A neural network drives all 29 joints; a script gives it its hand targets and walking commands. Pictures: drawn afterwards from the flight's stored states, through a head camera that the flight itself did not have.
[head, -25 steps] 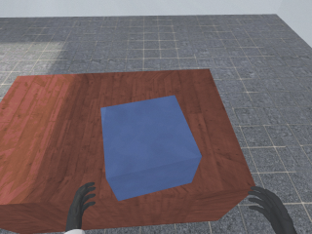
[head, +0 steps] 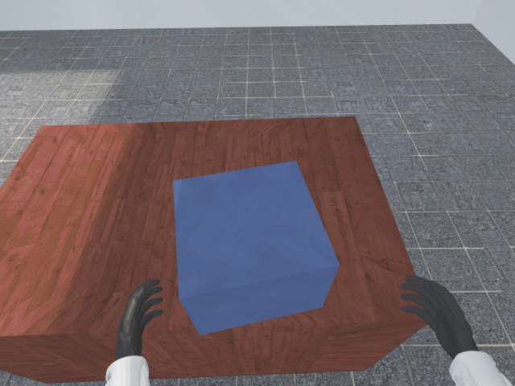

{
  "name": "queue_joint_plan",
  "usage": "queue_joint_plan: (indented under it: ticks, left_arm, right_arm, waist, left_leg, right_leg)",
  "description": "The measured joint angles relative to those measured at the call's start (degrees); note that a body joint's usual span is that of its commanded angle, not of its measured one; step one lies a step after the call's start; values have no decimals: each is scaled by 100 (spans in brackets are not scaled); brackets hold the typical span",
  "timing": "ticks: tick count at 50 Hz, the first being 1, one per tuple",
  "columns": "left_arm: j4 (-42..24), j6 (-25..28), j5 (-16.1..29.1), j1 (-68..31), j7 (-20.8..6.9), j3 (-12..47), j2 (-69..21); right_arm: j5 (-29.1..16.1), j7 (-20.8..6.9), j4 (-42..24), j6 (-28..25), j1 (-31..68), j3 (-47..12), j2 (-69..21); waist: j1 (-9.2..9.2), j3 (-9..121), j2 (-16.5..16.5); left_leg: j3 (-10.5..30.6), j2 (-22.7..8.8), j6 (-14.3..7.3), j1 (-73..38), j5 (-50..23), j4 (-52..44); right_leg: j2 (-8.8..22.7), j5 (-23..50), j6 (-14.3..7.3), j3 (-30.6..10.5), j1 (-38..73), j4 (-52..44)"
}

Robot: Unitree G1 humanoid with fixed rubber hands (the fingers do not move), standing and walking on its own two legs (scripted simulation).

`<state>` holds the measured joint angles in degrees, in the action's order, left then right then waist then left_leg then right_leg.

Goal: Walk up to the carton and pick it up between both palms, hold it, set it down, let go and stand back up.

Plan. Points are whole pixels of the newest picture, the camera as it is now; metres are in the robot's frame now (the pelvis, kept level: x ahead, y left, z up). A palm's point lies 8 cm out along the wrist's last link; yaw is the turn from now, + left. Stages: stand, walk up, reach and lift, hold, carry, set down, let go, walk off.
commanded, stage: reach and lift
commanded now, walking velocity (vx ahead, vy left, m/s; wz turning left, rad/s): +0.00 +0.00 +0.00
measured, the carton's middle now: (249, 245) +0.41 +0.08 -0.11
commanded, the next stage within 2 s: none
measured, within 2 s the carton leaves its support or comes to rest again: neither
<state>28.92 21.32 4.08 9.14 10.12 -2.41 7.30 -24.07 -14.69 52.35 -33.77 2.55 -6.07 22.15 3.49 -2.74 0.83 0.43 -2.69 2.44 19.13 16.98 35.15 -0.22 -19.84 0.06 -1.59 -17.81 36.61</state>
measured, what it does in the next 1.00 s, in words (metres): stands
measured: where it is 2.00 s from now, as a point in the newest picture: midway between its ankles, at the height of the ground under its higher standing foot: outside the picture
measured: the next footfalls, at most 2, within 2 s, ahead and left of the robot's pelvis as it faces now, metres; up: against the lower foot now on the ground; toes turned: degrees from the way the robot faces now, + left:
none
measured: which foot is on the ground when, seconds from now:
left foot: down 0.00-1.00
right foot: down 0.00-1.00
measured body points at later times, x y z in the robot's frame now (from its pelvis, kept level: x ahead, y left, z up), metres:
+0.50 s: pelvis +0.00 +0.00 +0.00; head +0.02 +0.01 +0.45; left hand +0.25 +0.24 -0.01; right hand +0.33 -0.22 +0.00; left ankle +0.01 +0.15 -0.73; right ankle -0.01 -0.12 -0.73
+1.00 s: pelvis +0.00 +0.00 +0.00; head +0.02 +0.01 +0.45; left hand +0.31 +0.25 +0.02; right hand +0.40 -0.19 +0.04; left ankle +0.01 +0.15 -0.73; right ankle -0.01 -0.12 -0.73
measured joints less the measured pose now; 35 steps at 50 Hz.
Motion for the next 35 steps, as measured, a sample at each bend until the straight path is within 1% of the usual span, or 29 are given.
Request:
queue_joint_plan:
  ticks: [6, 12, 23, 35]
  left_arm:
    - [-75, -202, 0, -110, -14, 1, 0]
    - [-98, -452, 1, -330, -17, 0, 0]
    - [-10, -948, 0, -1004, -17, -25, 0]
    - [216, -1320, 1, -1609, -17, -143, 0]
  right_arm:
    - [-16, 52, -10, 128, 234, -131, 0]
    - [-21, 94, 10, 332, 588, -134, 1]
    - [-27, 139, 395, 791, 1423, -136, 1]
    - [-62, 250, 655, 1179, 2108, -161, 0]
  waist:
    - [55, 3, 0]
    - [70, 17, 0]
    - [115, 74, -1]
    - [248, 120, -5]
  left_leg:
    - [0, 0, 1, 0, 7, 0]
    - [0, 0, 3, 0, 1, 0]
    - [0, 0, 6, 0, -10, 0]
    - [0, 0, 6, 7, -11, 0]
  right_leg:
    - [0, -6, 0, 0, 0, 0]
    - [0, 4, 0, 0, 0, -1]
    - [0, 14, 0, 0, 0, -1]
    - [0, 21, 0, 0, 0, -14]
